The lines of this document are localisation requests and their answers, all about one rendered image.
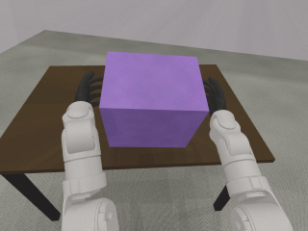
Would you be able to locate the robot left upper arm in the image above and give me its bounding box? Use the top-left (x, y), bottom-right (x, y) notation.
top-left (62, 197), bottom-right (119, 231)

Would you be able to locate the robot right hand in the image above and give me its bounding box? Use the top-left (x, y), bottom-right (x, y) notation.
top-left (202, 76), bottom-right (227, 117)

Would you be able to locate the robot left hand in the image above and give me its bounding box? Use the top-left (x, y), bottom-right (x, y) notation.
top-left (74, 71), bottom-right (104, 108)

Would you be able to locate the table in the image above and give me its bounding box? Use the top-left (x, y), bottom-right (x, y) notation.
top-left (0, 64), bottom-right (275, 221)

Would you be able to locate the left robot forearm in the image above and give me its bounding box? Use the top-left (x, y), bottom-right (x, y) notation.
top-left (61, 101), bottom-right (107, 231)

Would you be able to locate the right robot forearm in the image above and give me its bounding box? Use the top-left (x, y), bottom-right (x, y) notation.
top-left (209, 110), bottom-right (294, 231)

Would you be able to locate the carton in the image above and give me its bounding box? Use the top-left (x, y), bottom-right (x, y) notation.
top-left (99, 51), bottom-right (210, 148)

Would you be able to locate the robot right upper arm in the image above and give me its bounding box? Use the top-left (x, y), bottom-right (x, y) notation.
top-left (230, 202), bottom-right (293, 231)

